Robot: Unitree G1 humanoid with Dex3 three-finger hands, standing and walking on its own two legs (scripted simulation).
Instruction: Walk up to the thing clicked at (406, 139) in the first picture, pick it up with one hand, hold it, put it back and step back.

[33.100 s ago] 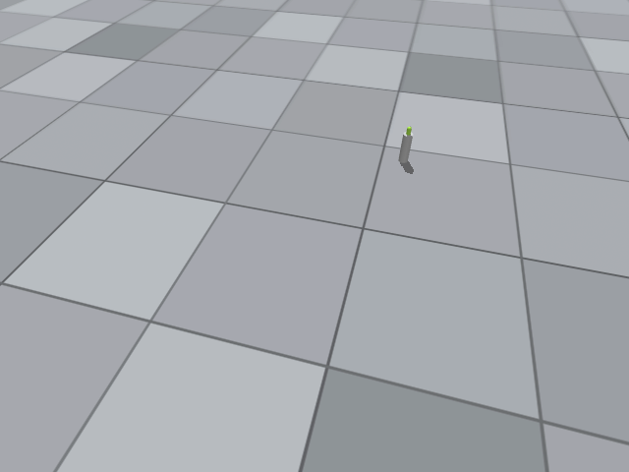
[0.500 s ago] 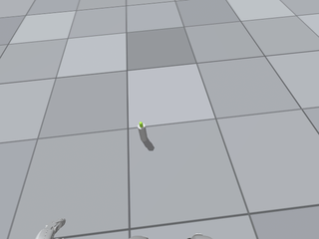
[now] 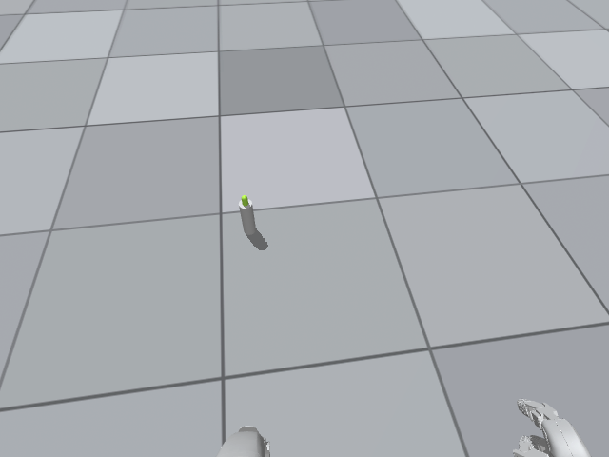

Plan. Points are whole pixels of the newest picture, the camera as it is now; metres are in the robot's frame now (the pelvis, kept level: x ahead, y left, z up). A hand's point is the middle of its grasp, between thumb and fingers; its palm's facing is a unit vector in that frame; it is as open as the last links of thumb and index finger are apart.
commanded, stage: step back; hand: left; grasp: from the side
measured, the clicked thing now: (247, 214) +1.01 +0.26 -0.65
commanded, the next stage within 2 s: stand in 1.12 s
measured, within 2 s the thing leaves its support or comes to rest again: neither
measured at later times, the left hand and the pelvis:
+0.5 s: hand out of the picture +0.02 +0.28 -0.12, palm faces +0.07 -0.92 -0.38, open 7.4 cm; pelvis -0.04 -0.01 +0.02, yaw +5 degrees
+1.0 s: hand out of the picture +0.05 +0.26 -0.14, palm faces +0.15 -0.91 -0.37, open 7.4 cm; pelvis +0.01 -0.02 +0.01, yaw +8 degrees
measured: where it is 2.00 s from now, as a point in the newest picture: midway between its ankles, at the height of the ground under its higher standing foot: outside the picture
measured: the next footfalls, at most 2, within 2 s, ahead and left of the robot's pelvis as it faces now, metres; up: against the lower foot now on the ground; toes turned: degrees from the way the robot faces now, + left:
left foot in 0.28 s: -0.03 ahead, +0.12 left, +0.00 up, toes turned +3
right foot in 0.60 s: +0.08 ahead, -0.14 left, +0.00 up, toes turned +4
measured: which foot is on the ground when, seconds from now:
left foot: down 0.00-0.02, up 0.04-0.26, down 0.28-0.62, up 0.64-0.90, down 0.92-1.00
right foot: down 0.00-0.32, up 0.34-0.58, down 0.60-1.00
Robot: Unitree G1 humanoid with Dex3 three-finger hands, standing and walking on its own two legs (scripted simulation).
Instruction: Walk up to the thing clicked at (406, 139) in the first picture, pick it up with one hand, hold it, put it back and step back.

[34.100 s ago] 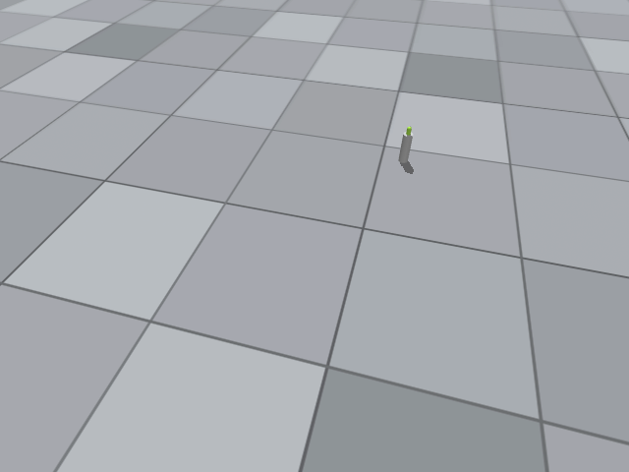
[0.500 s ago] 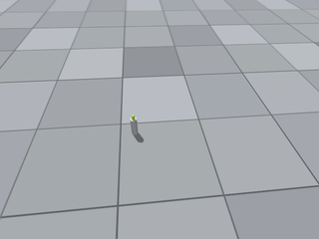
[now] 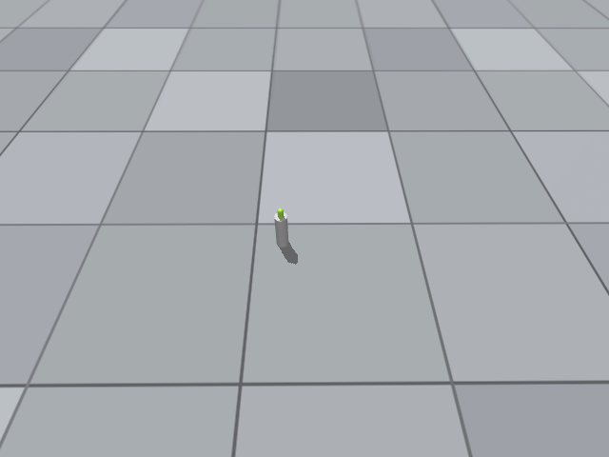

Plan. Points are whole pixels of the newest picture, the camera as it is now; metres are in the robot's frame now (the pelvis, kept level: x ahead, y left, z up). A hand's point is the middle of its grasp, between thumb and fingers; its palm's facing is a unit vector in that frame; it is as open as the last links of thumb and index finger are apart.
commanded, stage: step back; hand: left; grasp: from the side
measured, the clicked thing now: (281, 226) +1.04 +0.14 -0.65
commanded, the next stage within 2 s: stand in 0.12 s
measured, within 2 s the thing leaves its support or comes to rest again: neither
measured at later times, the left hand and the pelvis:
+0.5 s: hand out of the picture +0.10 +0.25 -0.13, palm faces -0.04 -0.94 -0.34, open 7.3 cm; pelvis +0.01 +0.00 +0.02, yaw -1 degrees
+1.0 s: hand out of the picture +0.09 +0.24 -0.13, palm faces -0.06 -0.94 -0.35, open 7.3 cm; pelvis +0.01 -0.01 +0.03, yaw -1 degrees
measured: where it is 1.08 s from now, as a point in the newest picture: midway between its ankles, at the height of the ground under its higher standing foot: outside the picture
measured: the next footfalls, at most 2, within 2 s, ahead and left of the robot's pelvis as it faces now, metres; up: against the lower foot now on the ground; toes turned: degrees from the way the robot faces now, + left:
none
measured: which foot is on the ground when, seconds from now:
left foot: down 0.00-1.00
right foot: down 0.00-1.00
